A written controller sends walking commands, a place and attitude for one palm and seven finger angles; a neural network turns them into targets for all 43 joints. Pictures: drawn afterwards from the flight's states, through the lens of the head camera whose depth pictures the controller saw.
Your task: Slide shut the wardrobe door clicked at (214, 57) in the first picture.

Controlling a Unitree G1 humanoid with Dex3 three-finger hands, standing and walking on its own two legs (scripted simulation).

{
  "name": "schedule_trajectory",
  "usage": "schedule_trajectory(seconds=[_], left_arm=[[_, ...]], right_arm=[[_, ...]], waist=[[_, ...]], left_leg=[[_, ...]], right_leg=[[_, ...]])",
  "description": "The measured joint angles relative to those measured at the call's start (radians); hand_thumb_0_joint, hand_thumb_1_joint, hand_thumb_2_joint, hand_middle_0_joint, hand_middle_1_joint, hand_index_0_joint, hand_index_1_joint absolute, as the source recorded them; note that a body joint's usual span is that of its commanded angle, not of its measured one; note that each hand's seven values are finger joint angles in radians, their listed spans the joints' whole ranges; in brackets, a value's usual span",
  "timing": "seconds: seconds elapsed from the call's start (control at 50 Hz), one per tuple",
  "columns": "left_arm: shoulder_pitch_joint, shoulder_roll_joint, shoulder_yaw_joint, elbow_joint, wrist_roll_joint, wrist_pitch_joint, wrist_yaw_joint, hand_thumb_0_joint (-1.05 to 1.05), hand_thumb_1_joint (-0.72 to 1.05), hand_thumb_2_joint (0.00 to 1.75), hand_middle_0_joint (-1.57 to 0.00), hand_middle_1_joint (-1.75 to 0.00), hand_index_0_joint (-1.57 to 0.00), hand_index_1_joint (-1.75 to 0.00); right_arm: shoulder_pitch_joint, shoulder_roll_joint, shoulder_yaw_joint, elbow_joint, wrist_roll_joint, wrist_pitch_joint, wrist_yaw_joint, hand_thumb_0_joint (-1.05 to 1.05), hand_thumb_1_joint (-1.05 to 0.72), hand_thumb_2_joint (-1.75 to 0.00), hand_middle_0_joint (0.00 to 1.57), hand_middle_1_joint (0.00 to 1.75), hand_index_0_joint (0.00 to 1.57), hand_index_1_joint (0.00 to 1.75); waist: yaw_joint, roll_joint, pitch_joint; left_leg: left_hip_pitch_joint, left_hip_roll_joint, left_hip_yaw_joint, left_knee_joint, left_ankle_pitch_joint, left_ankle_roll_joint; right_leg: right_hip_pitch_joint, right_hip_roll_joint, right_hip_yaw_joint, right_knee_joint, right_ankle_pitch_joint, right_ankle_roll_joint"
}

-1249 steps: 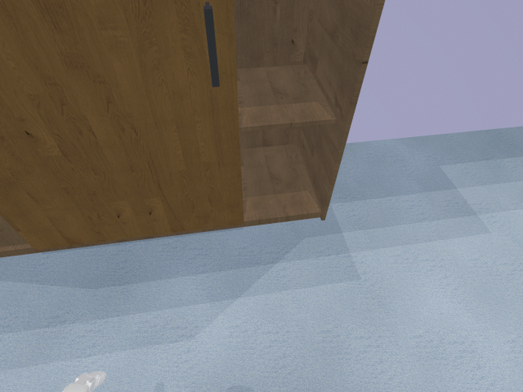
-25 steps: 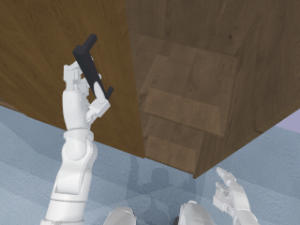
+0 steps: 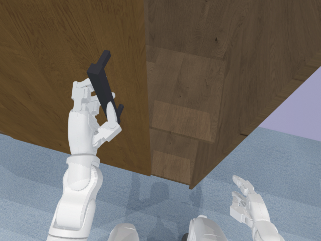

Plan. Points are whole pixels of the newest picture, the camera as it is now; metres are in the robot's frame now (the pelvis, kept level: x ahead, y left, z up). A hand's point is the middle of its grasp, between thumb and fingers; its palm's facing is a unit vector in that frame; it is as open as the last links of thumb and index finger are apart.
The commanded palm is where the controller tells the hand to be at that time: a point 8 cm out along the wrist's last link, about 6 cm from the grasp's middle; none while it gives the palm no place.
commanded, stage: step sideways, sliding the door along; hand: left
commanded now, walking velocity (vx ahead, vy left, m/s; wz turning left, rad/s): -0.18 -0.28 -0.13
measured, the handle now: (110, 94) +0.37 +0.19 +0.11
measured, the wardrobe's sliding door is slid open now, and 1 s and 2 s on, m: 0.24 0.07 0.00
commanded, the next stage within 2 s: none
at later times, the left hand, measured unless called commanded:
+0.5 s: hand (154, 133) +0.30 +0.08 +0.11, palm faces +0.27 -0.96 +0.01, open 7.4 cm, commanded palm +0.26 +0.05 +0.11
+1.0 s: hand (202, 144) +0.29 -0.01 +0.11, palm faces +0.36 -0.93 -0.03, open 7.4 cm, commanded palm +0.25 -0.04 +0.12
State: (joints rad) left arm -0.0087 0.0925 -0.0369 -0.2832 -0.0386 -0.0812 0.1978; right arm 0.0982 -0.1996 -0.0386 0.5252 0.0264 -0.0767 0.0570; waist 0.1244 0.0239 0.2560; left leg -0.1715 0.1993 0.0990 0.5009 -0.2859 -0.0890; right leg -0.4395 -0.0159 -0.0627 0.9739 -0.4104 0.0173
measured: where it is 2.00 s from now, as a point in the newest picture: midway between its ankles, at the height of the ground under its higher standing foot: outside the picture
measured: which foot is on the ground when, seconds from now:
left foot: down 0.00-0.18, up 0.20-0.32, down 0.34-0.72, up 0.74-0.84, down 0.86-1.00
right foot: up 0.00-0.12, down 0.14-0.36, up 0.38-0.66, down 0.68-0.84, up 0.86-1.00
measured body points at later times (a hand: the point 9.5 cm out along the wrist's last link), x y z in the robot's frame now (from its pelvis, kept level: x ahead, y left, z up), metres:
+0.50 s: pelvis -0.05 -0.09 +0.00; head +0.03 -0.07 +0.44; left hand +0.28 +0.13 +0.11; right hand +0.14 -0.32 -0.09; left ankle -0.04 +0.07 -0.74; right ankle -0.03 -0.22 -0.68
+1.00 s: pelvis -0.06 -0.23 -0.01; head +0.01 -0.21 +0.43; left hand +0.27 +0.03 +0.12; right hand +0.12 -0.44 -0.11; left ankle -0.06 -0.02 -0.74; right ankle -0.03 -0.35 -0.69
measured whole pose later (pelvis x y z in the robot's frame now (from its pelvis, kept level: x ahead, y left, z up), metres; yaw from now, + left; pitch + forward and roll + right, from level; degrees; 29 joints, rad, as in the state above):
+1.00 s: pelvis -0.06 -0.23 -0.01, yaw -1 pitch -4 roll -1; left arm -0.29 0.19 0.15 0.05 -0.10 -0.05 0.20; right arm 0.14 -0.19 -0.05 0.60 0.03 -0.02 0.03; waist 0.10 0.01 0.24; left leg -0.19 0.20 0.04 0.54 -0.27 -0.10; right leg -0.43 -0.01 -0.04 0.94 -0.41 0.01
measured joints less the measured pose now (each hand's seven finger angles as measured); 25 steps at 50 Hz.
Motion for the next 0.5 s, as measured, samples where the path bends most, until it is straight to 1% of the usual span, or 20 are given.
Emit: schedule_trajectory(seconds=[0.04, 0.08, 0.14, 0.16, 0.18, 0.2, 0.22, 0.24, 0.26, 0.28, 0.3, 0.32, 0.34, 0.36, 0.38, 0.4, 0.42, 0.46, 0.5], left_arm=[[-0.004, 0.006, 0.012, 0.006, -0.004, 0.004, 0.001, -0.03, 0.70, 1.04, -0.07, -1.25, -0.01, -1.11], [-0.013, 0.016, 0.033, 0.017, -0.010, 0.000, 0.002, -0.04, 0.70, 1.06, -0.08, -1.25, 0.00, -1.12], [-0.038, 0.034, 0.077, 0.030, -0.024, 0.002, 0.007, -0.05, 0.69, 1.07, -0.11, -1.24, 0.00, -1.11], [-0.049, 0.030, 0.095, 0.041, -0.024, -0.004, 0.010, -0.06, 0.69, 1.08, -0.12, -1.23, 0.00, -1.09], [-0.059, 0.021, 0.111, 0.053, -0.025, -0.009, 0.016, -0.06, 0.69, 1.08, -0.12, -1.23, 0.00, -1.09], [-0.064, 0.015, 0.124, 0.060, -0.027, -0.009, 0.023, -0.06, 0.69, 1.08, -0.12, -1.22, 0.00, -1.08], [-0.066, 0.012, 0.133, 0.066, -0.029, -0.010, 0.028, -0.06, 0.70, 1.08, -0.12, -1.21, 0.00, -1.08], [-0.066, 0.012, 0.140, 0.071, -0.030, -0.011, 0.033, -0.05, 0.70, 1.08, -0.12, -1.20, 0.00, -1.08], [-0.063, 0.013, 0.144, 0.073, -0.030, -0.010, 0.037, -0.05, 0.70, 1.07, -0.12, -1.19, 0.00, -1.08], [-0.061, 0.011, 0.145, 0.072, -0.029, -0.005, 0.042, -0.05, 0.71, 1.07, -0.11, -1.19, 0.00, -1.08], [-0.059, 0.009, 0.145, 0.070, -0.027, 0.000, 0.047, -0.05, 0.72, 1.06, -0.10, -1.19, 0.00, -1.08], [-0.058, 0.007, 0.143, 0.070, -0.025, 0.001, 0.049, -0.05, 0.72, 1.05, -0.09, -1.19, 0.00, -1.08], [-0.060, 0.008, 0.138, 0.068, -0.025, 0.006, 0.049, -0.05, 0.72, 1.05, -0.08, -1.20, 0.00, -1.07], [-0.075, 0.018, 0.132, 0.075, -0.029, 0.007, 0.044, -0.05, 0.73, 1.04, -0.08, -1.21, 0.00, -1.06], [-0.097, 0.029, 0.127, 0.092, -0.030, 0.005, 0.035, -0.05, 0.73, 1.03, -0.07, -1.22, 0.00, -1.06], [-0.115, 0.035, 0.123, 0.111, -0.027, 0.006, 0.025, -0.05, 0.73, 1.02, -0.07, -1.22, 0.00, -1.05], [-0.128, 0.037, 0.120, 0.125, -0.023, 0.012, 0.017, -0.04, 0.74, 1.01, -0.07, -1.22, 0.00, -1.05], [-0.151, 0.035, 0.114, 0.151, -0.017, 0.028, 0.006, -0.04, 0.75, 0.99, -0.06, -1.22, 0.00, -1.06], [-0.168, 0.033, 0.111, 0.181, -0.017, 0.033, 0.000, -0.03, 0.75, 0.99, -0.05, -1.21, 0.00, -1.07]], right_arm=[[0.009, 0.007, 0.007, -0.003, 0.000, -0.001, 0.005, 0.01, -0.90, -0.90, 0.20, 0.30, 0.20, 0.30], [0.010, 0.015, 0.014, -0.004, -0.001, -0.007, 0.007, 0.01, -0.90, -0.90, 0.20, 0.30, 0.20, 0.30], [0.003, 0.031, 0.026, -0.002, 0.003, -0.017, 0.008, 0.01, -0.90, -0.90, 0.20, 0.30, 0.20, 0.30], [-0.008, 0.029, 0.028, 0.007, 0.006, -0.018, 0.007, 0.01, -0.90, -0.90, 0.20, 0.30, 0.20, 0.30], [-0.025, 0.024, 0.027, 0.020, 0.009, -0.016, 0.003, 0.01, -0.90, -0.90, 0.20, 0.30, 0.20, 0.30], [-0.039, 0.021, 0.026, 0.034, 0.010, -0.013, -0.004, 0.01, -0.90, -0.90, 0.20, 0.30, 0.20, 0.30], [-0.050, 0.020, 0.023, 0.048, 0.012, -0.012, -0.011, 0.01, -0.90, -0.90, 0.20, 0.30, 0.20, 0.30], [-0.057, 0.018, 0.019, 0.060, 0.011, -0.011, -0.019, 0.01, -0.90, -0.90, 0.20, 0.30, 0.20, 0.30], [-0.060, 0.016, 0.016, 0.067, 0.008, -0.011, -0.028, 0.01, -0.90, -0.90, 0.20, 0.30, 0.20, 0.30], [-0.059, 0.012, 0.013, 0.072, 0.005, -0.010, -0.035, 0.01, -0.90, -0.90, 0.20, 0.30, 0.20, 0.30], [-0.056, 0.007, 0.010, 0.074, 0.003, -0.009, -0.040, 0.01, -0.90, -0.90, 0.20, 0.30, 0.20, 0.30], [-0.050, 0.000, 0.007, 0.072, 0.001, -0.005, -0.045, 0.01, -0.90, -0.90, 0.20, 0.30, 0.20, 0.30], [-0.042, -0.011, 0.001, 0.064, -0.001, 0.001, -0.048, 0.01, -0.90, -0.90, 0.20, 0.30, 0.20, 0.30], [-0.038, -0.010, -0.011, 0.061, -0.003, 0.006, -0.052, 0.01, -0.90, -0.90, 0.20, 0.30, 0.20, 0.30], [-0.032, -0.005, -0.022, 0.059, -0.003, 0.014, -0.052, 0.01, -0.90, -0.90, 0.20, 0.30, 0.20, 0.30], [-0.022, -0.002, -0.026, 0.059, -0.002, 0.022, -0.046, 0.01, -0.91, -0.90, 0.20, 0.30, 0.20, 0.29], [-0.011, -0.001, -0.025, 0.060, -0.004, 0.027, -0.040, 0.01, -0.91, -0.90, 0.19, 0.30, 0.19, 0.29], [0.011, 0.000, -0.021, 0.060, -0.005, 0.032, -0.026, 0.01, -0.91, -0.90, 0.19, 0.30, 0.19, 0.29], [0.028, -0.003, -0.017, 0.057, -0.001, 0.036, -0.009, 0.01, -0.91, -0.90, 0.19, 0.30, 0.19, 0.29]], waist=[[0.010, 0.010, 0.001], [0.015, 0.020, 0.006], [0.015, 0.024, 0.013], [0.010, 0.040, 0.021], [-0.005, 0.063, 0.031], [-0.019, 0.068, 0.031], [-0.029, 0.057, 0.025], [-0.034, 0.038, 0.017], [-0.040, 0.019, 0.008], [-0.048, 0.001, -0.003], [-0.058, -0.011, -0.014], [-0.069, -0.017, -0.024], [-0.081, -0.011, -0.034], [-0.086, -0.022, -0.029], [-0.080, -0.040, -0.019], [-0.071, -0.049, -0.015], [-0.065, -0.052, -0.016], [-0.055, -0.045, -0.021], [-0.038, -0.029, -0.030]], left_leg=[[0.008, 0.023, 0.008, 0.002, -0.001, -0.017], [0.006, 0.042, 0.010, 0.019, -0.006, -0.035], [-0.021, 0.059, -0.001, 0.084, -0.030, -0.065], [-0.034, 0.074, -0.014, 0.114, -0.041, -0.067], [-0.054, 0.089, -0.032, 0.142, -0.033, -0.037], [-0.083, 0.074, -0.051, 0.184, -0.056, 0.010], [-0.114, 0.033, -0.071, 0.249, -0.131, 0.043], [-0.141, -0.014, -0.079, 0.316, -0.201, 0.056], [-0.158, -0.057, -0.077, 0.355, -0.244, 0.062], [-0.162, -0.089, -0.066, 0.347, -0.254, 0.064], [-0.150, -0.110, -0.046, 0.289, -0.223, 0.064], [-0.123, -0.119, -0.020, 0.192, -0.134, 0.063], [-0.088, -0.111, 0.001, 0.094, -0.003, 0.064], [-0.073, -0.109, 0.007, 0.068, 0.016, 0.057], [-0.068, -0.109, 0.009, 0.076, 0.006, 0.053], [-0.063, -0.100, 0.009, 0.081, -0.007, 0.049], [-0.059, -0.086, 0.003, 0.080, -0.014, 0.044], [-0.051, -0.053, -0.013, 0.064, -0.008, 0.031], [-0.042, -0.017, -0.019, 0.046, 0.006, 0.015]], right_leg=[[0.039, -0.006, -0.002, -0.082, 0.028, 0.001], [0.081, -0.009, -0.001, -0.177, 0.059, 0.001], [0.167, -0.010, -0.004, -0.361, 0.176, 0.000], [0.186, 0.004, -0.015, -0.385, 0.141, -0.005], [0.188, 0.019, -0.031, -0.384, 0.126, -0.015], [0.174, 0.020, -0.039, -0.376, 0.123, -0.025], [0.153, 0.009, -0.036, -0.367, 0.128, -0.034], [0.133, -0.003, -0.027, -0.364, 0.136, -0.040], [0.119, -0.013, -0.017, -0.368, 0.148, -0.044], [0.107, -0.021, -0.011, -0.376, 0.160, -0.046], [0.098, -0.024, -0.008, -0.381, 0.171, -0.046], [0.086, -0.023, -0.010, -0.376, 0.180, -0.046], [0.072, -0.014, -0.019, -0.352, 0.184, -0.044], [0.054, -0.014, -0.014, -0.307, 0.181, -0.034], [0.034, -0.011, 0.005, -0.238, 0.115, -0.025], [0.012, 0.003, 0.024, -0.156, 0.050, -0.017], [-0.006, 0.015, 0.029, -0.084, 0.013, -0.011], [-0.020, 0.026, 0.021, 0.005, -0.007, -0.004], [-0.012, 0.020, 0.012, 0.013, 0.007, 0.000]])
